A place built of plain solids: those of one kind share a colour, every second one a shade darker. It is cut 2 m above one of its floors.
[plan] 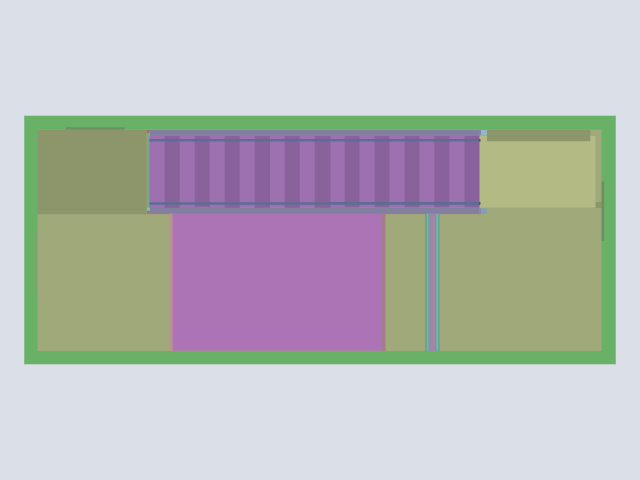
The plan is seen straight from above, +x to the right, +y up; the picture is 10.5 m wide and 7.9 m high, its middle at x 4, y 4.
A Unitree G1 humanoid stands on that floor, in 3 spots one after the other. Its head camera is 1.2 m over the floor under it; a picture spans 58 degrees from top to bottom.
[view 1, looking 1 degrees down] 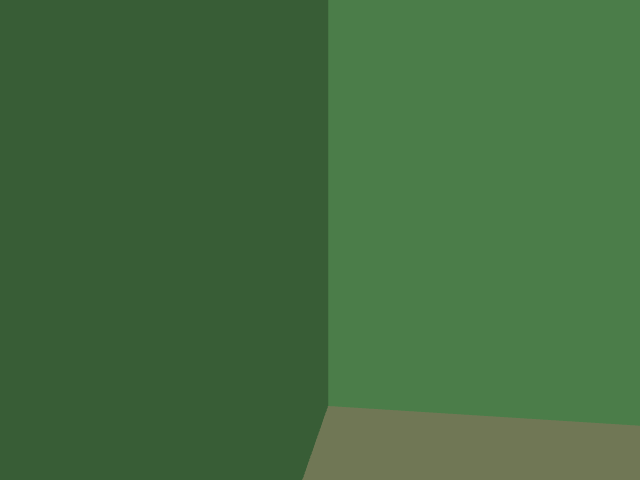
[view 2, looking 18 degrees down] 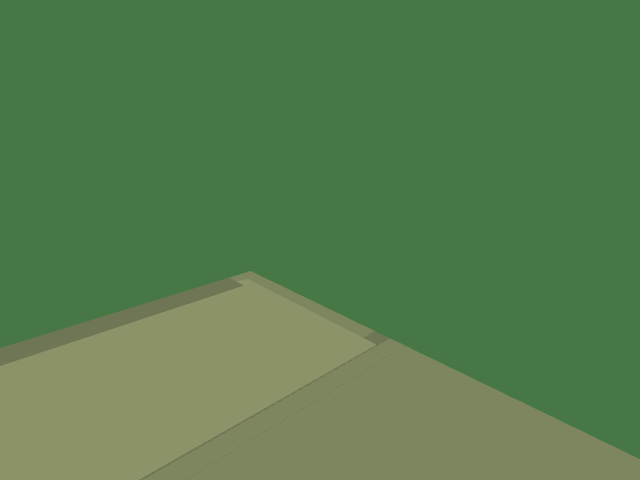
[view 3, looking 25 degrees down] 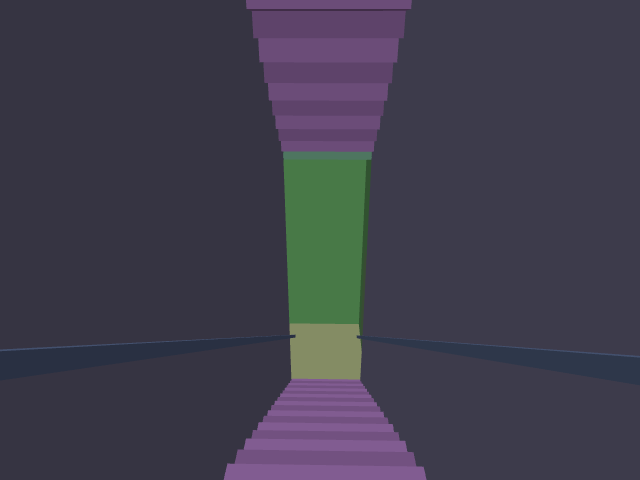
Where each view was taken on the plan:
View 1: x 8.22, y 5.12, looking -81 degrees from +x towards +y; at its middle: wall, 2.62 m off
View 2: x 6.99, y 3.30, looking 47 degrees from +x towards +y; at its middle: wall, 2.53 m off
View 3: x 6.93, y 5.12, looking -179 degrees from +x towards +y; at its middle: wall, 8.36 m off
